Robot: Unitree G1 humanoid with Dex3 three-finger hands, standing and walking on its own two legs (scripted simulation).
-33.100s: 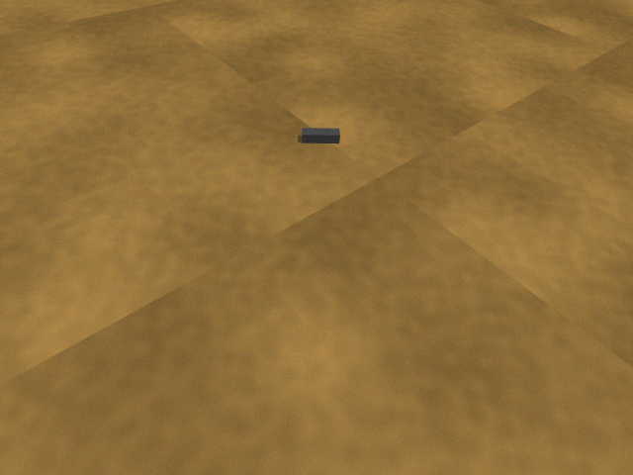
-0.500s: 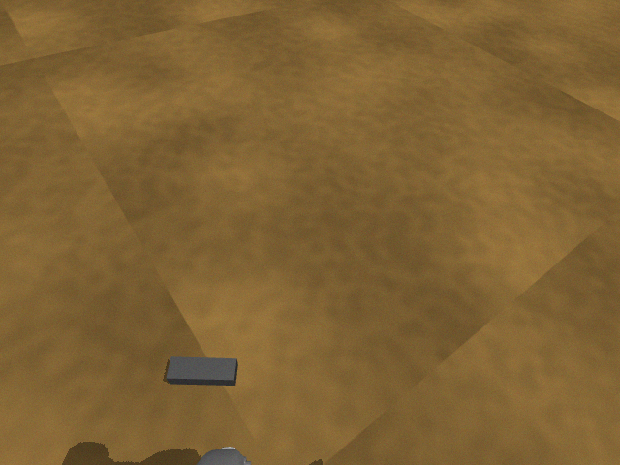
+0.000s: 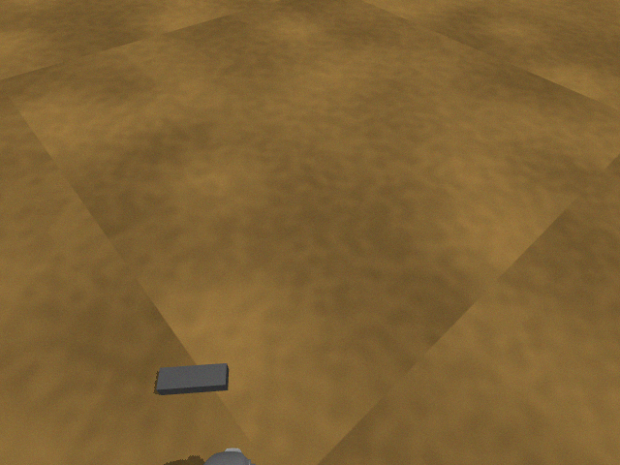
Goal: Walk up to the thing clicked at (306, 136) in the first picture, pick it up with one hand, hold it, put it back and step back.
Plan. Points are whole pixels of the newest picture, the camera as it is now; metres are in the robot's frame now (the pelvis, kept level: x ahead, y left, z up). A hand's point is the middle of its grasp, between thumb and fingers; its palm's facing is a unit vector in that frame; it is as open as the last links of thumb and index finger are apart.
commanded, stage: walk up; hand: left
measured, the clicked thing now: (194, 379) +0.47 +0.32 -0.72
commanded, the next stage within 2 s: stand in 0.28 s
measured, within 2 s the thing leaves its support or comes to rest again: neither
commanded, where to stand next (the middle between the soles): +0.11 +0.06 m, yaw +4 degrees
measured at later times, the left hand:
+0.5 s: hand out of the picture +0.13 +0.24 -0.12, palm faces +0.01 -0.94 -0.33, open 7.4 cm
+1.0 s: hand out of the picture +0.06 +0.25 -0.13, palm faces +0.02 -0.94 -0.34, open 7.4 cm
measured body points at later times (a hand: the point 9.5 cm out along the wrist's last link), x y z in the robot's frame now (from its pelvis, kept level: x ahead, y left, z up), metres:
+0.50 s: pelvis +0.01 -0.01 +0.02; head +0.02 +0.00 +0.47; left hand +0.13 +0.29 -0.10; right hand +0.12 -0.31 -0.10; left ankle +0.03 +0.13 -0.71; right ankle +0.01 -0.13 -0.71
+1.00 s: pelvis +0.00 -0.01 +0.03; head +0.01 -0.01 +0.48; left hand +0.06 +0.30 -0.10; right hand +0.09 -0.30 -0.10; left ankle +0.03 +0.13 -0.71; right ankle +0.01 -0.13 -0.71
